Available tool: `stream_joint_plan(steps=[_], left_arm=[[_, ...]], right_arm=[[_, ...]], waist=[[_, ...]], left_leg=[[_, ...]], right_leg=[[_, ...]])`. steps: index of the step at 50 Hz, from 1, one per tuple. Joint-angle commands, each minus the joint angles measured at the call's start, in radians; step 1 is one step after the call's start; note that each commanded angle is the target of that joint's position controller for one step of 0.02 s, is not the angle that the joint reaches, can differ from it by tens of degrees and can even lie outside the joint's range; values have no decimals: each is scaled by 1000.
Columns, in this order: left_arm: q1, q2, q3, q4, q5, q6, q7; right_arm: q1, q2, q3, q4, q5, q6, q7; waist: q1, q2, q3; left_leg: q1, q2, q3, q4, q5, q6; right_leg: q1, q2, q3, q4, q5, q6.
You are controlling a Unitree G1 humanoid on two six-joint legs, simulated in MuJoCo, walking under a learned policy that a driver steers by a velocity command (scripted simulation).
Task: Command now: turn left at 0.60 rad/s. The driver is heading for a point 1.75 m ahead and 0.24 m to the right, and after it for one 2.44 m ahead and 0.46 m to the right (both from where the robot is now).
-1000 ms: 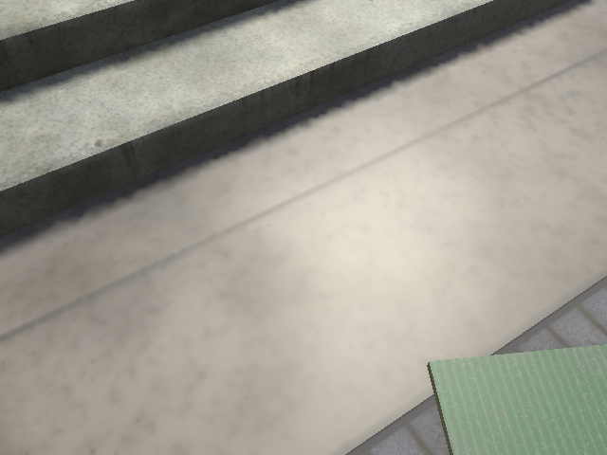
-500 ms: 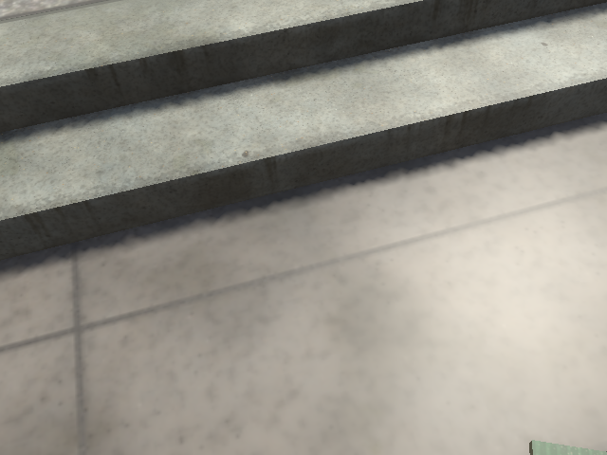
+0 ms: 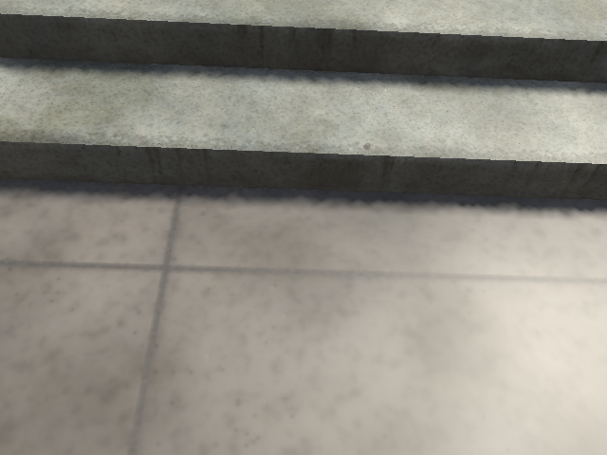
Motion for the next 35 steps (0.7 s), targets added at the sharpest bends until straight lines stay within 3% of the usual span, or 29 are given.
stream_joint_plan(steps=[1, 4, 6, 7, 8, 9, 10, 12, 13, 15, 17, 18, 20, 22, 23, 24, 25, 26, 27, 29, 30, 32, 35], left_arm=[[-32, 84, 20, -83, -6, -24, -8], [-5, 86, 24, -85, -12, -37, -21], [55, 86, 30, -68, -8, -45, -24], [83, 133, 40, -67, 5, -44, -20], [33, 215, 51, -83, 27, -33, -16], [49, 177, 44, -88, 44, -36, -18], [16, 135, 28, -98, 32, -40, -15], [-39, 94, 15, -102, 5, -37, -9], [-35, 86, 8, -98, -2, -36, -8], [-12, 79, 3, -85, 3, -29, -6], [-13, 54, -10, -72, 5, -26, -11], [-6, 63, -9, -67, 1, -21, -16], [35, 114, 5, -54, -13, -10, -21], [61, 138, 9, -46, -33, -9, -22], [82, 137, 6, -43, -29, -19, -25], [76, 97, -8, -62, -5, -34, -34], [57, 54, -18, -77, -16, -39, -34], [33, 84, -14, -75, -13, -36, -30], [14, 105, -2, -80, -17, -29, -27], [28, 107, 9, -84, -19, -5, -23], [44, 99, 11, -84, -23, 6, -24], [57, 72, 5, -85, -26, 21, -28], [43, 63, -2, -108, -28, 29, -45]], right_arm=[[-31, -187, -54, -69, 2, -6, 3], [-50, -185, -54, -72, 12, 1, 8], [-80, -170, -49, -78, 27, 7, 2], [-44, -128, -37, -77, 20, 7, -2], [12, -87, -28, -80, 13, 1, -4], [0, -167, -52, -75, -1, -10, -7], [23, -210, -70, -56, -1, -11, -5], [41, -171, -68, -13, 4, 4, -11], [36, -141, -60, -10, 5, 10, -11], [9, -94, -42, -18, 11, 9, -9], [-13, -32, -14, -23, -5, 5, -6], [-27, -6, -2, -23, -11, 1, -2], [-22, -41, -14, -9, -3, -5, 1], [29, -82, -28, 18, -3, -12, 4], [49, -128, -37, 14, -8, -15, -2], [82, -194, -51, 9, -21, -12, -15], [63, -204, -60, 37, -25, -5, -11], [20, -150, -48, 15, -25, -8, -7], [7, -137, -46, 11, -25, -10, -9], [1, -134, -43, 8, -24, -26, -16], [4, -131, -40, 14, -20, -33, -18], [-30, -133, -43, 19, -8, -35, -18], [-64, -147, -49, 19, -4, -22, -16]], waist=[[-11, 173, -112], [1, 178, -123], [46, 163, -133], [35, 84, -167], [-33, -188, -135], [5, -228, -124], [-10, -151, -106], [-23, -95, -69], [-13, -99, -62], [2, -120, -71], [6, -148, -104], [20, -174, -105], [33, -192, -88], [7, -156, -75], [9, -110, -100], [20, 30, -149], [33, 220, -138], [12, 211, -101], [-1, 220, -75], [-14, 237, -51], [-6, 208, -49], [7, 175, -47], [-1, 193, -73]], left_leg=[[111, 246, -315, -100, 209, 187], [126, 229, -379, -64, 268, 170], [82, 176, -366, -12, 230, 113], [5, 126, -299, 80, 61, 55], [-181, -41, -96, 266, -282, -14], [-234, -45, -44, 505, -469, -68], [-240, -11, -55, 645, -418, -91], [-261, -4, -46, 713, -309, -124], [-264, -5, -45, 717, -279, -136], [-227, 1, -1, 616, -249, -152], [-113, 62, 48, 380, -248, -159], [-45, 74, 77, 261, -258, -160], [31, 49, 118, 73, -168, -155], [161, 40, 122, -157, 53, -109], [258, 104, 64, -144, 135, -74], [351, 232, -22, -71, 346, -20], [259, 282, -62, -77, 259, 68], [211, 310, -93, -115, 197, 110], [200, 326, -108, -125, 188, 124], [201, 397, -139, -123, 360, 175], [208, 417, -128, -113, 441, 189], [202, 391, -53, -101, 473, 173], [178, 364, 31, -82, 472, 150]], right_leg=[[19, 19, 10, -95, -23, -9], [94, 34, 12, -229, -8, -29], [239, 22, -6, -453, 176, -55], [360, -109, 82, -487, 278, -100], [411, -302, 315, -516, 476, -232], [345, -420, 453, -536, 533, -380], [319, -400, 390, -527, 506, -388], [317, -279, 233, -504, 418, -303], [323, -261, 200, -497, 457, -299], [342, -223, 131, -495, 499, -299], [350, -195, 106, -483, 493, -287], [336, -183, 105, -483, 484, -283], [327, -183, 149, -465, 479, -287], [273, -175, 180, -447, 471, -254], [210, -167, 187, -437, 406, -207], [128, -107, 127, -349, 280, -151], [94, -10, -12, -288, 57, -97], [85, -4, -41, -218, -2, -70], [41, 2, -59, -137, -34, -67], [-39, -18, -46, 76, -217, -53], [-69, -33, -33, 148, -250, -47], [-62, -50, -50, 136, -203, -37], [40, -52, -103, 6, -107, -39]])
Velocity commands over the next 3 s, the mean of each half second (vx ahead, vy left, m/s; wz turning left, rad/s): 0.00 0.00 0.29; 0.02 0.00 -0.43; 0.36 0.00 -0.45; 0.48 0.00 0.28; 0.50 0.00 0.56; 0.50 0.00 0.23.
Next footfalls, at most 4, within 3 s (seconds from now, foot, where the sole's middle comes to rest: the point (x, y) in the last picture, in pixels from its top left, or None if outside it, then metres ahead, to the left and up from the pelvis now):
0.14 right None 0.07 -0.13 -0.78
0.46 left None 0.00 0.13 -0.78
0.80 right None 0.02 -0.13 -0.78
1.30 left None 0.17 0.06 -0.78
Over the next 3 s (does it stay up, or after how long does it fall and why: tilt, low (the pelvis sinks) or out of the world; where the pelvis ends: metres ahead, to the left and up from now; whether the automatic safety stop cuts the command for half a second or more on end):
stays up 0.90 -0.20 0.01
